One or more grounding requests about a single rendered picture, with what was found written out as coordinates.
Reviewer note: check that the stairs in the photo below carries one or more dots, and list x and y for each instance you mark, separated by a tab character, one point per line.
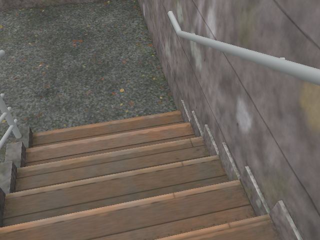
141	178

